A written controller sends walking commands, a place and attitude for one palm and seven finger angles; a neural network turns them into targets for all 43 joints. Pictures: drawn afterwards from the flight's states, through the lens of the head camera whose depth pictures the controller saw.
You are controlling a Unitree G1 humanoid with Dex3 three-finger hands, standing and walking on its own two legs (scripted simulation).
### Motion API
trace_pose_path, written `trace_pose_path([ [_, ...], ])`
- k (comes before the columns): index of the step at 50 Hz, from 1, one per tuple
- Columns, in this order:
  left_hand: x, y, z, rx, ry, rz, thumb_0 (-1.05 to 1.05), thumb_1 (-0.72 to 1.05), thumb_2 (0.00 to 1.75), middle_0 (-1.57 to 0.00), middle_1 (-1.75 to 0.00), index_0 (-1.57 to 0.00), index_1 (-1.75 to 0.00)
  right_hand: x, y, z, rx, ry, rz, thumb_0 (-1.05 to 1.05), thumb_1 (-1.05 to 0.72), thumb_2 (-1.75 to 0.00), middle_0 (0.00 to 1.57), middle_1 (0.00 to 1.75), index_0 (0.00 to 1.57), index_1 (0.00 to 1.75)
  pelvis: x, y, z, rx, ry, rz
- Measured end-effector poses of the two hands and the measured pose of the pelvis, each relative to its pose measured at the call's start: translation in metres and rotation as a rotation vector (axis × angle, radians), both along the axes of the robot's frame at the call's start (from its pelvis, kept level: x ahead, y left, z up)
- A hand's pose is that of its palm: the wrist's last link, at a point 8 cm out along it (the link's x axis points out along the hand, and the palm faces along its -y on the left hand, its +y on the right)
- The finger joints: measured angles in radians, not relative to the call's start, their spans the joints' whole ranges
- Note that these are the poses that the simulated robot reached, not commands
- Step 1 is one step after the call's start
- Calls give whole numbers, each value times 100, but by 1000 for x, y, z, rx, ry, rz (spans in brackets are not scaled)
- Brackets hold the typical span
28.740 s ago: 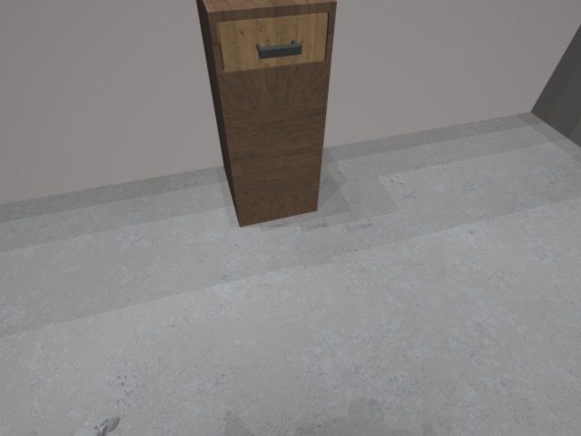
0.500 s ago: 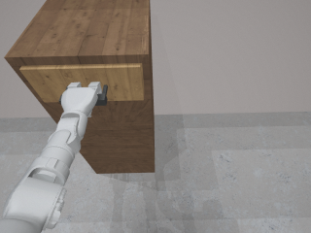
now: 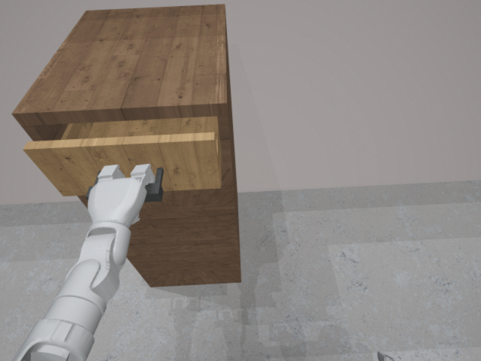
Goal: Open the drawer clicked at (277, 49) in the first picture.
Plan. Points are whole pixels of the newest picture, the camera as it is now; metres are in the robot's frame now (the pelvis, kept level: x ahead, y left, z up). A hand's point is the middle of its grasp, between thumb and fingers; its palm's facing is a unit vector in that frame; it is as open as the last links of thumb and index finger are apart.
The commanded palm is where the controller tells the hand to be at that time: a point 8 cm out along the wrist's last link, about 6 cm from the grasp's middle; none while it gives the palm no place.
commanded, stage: pull the drawer open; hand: left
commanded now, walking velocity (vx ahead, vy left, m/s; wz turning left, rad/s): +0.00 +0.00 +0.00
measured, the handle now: (128, 184) +0.41 +0.23 +0.05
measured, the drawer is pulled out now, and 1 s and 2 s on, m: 0.06 0.11 0.22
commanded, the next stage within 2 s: none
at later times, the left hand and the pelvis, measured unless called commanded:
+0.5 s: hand (130, 214) +0.36 +0.22 +0.03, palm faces -0.02 -0.02 -1.00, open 5.6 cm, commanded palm +0.35 +0.21 +0.09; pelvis -0.03 -0.02 +0.00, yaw +3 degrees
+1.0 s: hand (128, 239) +0.31 +0.21 +0.03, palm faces +0.04 -0.10 -0.99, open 5.7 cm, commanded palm +0.26 +0.20 +0.09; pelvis -0.01 -0.01 +0.00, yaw +0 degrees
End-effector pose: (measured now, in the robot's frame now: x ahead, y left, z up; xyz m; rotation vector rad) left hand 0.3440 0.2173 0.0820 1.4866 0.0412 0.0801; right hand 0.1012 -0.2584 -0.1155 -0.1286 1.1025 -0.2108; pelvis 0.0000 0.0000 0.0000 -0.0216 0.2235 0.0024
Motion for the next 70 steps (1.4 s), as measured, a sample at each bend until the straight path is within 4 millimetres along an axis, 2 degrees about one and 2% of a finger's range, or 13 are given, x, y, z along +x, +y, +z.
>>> trace_pose_path([
  [7, -1, -1, 1, 50, 14, 6, 2, 72, 82, -33, -135, -40, -135, 37, 12, 2, -13, -55, 96, 1, -90, -90, 20, 30, 20, 30, -10, -3, -2, 2, -17, 41],
  [12, 0, -2, 3, 65, 49, 17, 1, 71, 82, -35, -135, -40, -135, 41, 17, 1, 1, -80, 107, 0, -90, -90, 20, 30, 20, 30, -16, -6, -2, 6, -24, 47],
  [18, 1, -2, 4, 60, 64, 18, 2, 70, 80, -36, -135, -41, -135, 19, 13, -4, 2, -41, 101, 0, -90, -90, 20, 30, 20, 30, -23, -12, -3, 12, -28, 49],
  [30, 0, -2, 3, 68, 52, 13, 1, 70, 83, -36, -135, -40, -135, -46, -16, -16, -30, 89, 29, 1, -90, -90, 20, 30, 20, 30, -33, -20, -5, 16, -17, 42],
  [34, 0, -2, 2, 63, 50, 18, 2, 71, 82, -34, -135, -40, -135, -56, -22, -15, -31, 96, -2, 1, -90, -90, 20, 30, 20, 30, -33, -21, -4, 17, -16, 28],
  [37, -2, -2, 2, 52, 46, 21, 2, 71, 82, -32, -135, -40, -135, -55, -24, -12, -27, 80, -21, 1, -91, -90, 20, 30, 20, 30, -30, -20, -3, 18, -17, 15],
  [40, -9, -3, 2, 33, 34, 20, 4, 72, 80, -29, -135, -40, -135, -47, -23, -8, -17, 49, -31, 1, -91, -90, 20, 30, 20, 30, -25, -19, -1, 19, -18, 1],
  [44, -25, -4, 1, 5, 8, 15, 5, 72, 78, -26, -135, -41, -135, -25, -19, -3, -4, -10, -20, 1, -91, -90, 20, 30, 20, 30, -17, -15, 0, 17, -23, -10],
  [54, -73, -8, 1, -28, -15, 30, 7, 73, 77, -24, -135, -41, -135, 66, 10, 18, 35, -199, 105, 1, -91, -90, 20, 30, 20, 30, 0, -8, 2, 15, -47, -3],
  [59, -80, -10, 0, 13, -21, 35, 5, 72, 81, -27, -135, -41, -135, 102, 29, 21, 33, -236, 209, 1, -91, -90, 20, 30, 20, 30, -2, -9, 0, 15, -63, 35],
  [64, -78, -10, 2, 29, 1, 44, 4, 70, 82, -30, -135, -41, -135, 115, 45, 22, 56, -254, 244, 1, -91, -90, 20, 30, 20, 30, -5, -12, 0, 19, -72, 43],
  [70, -76, -10, 4, 33, 27, 51, 4, 69, 81, -33, -135, -41, -135, 101, 47, 18, 70, -233, 245, 1, -90, -90, 20, 30, 20, 30, -10, -19, 1, 25, -85, 45],
])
